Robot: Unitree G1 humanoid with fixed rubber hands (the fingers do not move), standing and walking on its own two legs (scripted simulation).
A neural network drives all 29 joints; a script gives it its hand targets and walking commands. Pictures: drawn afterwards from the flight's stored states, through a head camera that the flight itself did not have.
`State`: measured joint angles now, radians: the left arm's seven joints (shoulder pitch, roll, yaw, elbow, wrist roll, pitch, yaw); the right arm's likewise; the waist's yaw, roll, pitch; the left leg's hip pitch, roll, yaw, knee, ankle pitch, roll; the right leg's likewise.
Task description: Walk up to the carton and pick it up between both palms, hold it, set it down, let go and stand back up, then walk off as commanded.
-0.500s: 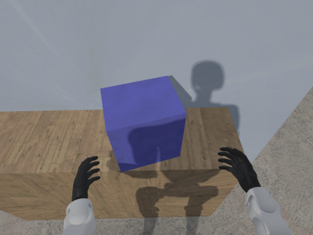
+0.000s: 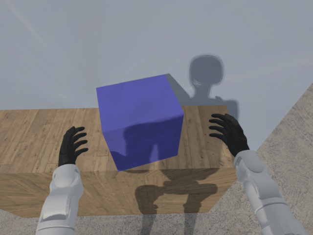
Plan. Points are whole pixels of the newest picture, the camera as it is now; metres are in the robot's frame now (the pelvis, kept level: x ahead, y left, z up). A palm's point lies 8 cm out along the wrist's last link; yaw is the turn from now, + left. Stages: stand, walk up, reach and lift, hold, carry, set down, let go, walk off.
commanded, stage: reach and lift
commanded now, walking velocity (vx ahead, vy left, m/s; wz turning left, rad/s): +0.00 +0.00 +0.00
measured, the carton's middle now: (140, 124) +0.43 +0.06 -0.01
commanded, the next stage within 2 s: none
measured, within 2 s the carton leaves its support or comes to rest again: neither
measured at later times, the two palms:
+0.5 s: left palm (64, 125) +0.34 +0.22 +0.11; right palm (225, 104) +0.39 -0.17 +0.12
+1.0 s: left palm (63, 103) +0.39 +0.24 +0.13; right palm (216, 79) +0.45 -0.15 +0.15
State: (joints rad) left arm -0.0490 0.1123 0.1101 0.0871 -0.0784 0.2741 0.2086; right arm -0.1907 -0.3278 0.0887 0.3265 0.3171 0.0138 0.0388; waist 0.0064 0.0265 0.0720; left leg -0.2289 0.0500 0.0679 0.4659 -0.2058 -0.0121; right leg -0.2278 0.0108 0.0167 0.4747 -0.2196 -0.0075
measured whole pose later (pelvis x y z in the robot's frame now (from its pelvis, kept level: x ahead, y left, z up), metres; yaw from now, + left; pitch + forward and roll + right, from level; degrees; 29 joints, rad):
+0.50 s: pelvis +0.00 +0.00 +0.00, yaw +0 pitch -1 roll +0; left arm -0.40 0.15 0.19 0.16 -0.09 0.53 0.21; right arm -0.60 -0.34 0.09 0.48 0.36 0.26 0.01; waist 0.03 0.03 0.07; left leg -0.24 0.05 0.07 0.47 -0.20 -0.01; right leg -0.24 0.01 0.02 0.47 -0.21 -0.01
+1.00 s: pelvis +0.01 +0.00 +0.00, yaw +0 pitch +4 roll +0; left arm -0.65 0.22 0.19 0.44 -0.11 0.49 0.19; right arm -0.86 -0.36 0.14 0.71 0.41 0.27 0.00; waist 0.06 0.03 -0.01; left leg -0.33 0.05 0.07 0.47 -0.20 -0.02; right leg -0.33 0.02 0.02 0.47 -0.21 -0.01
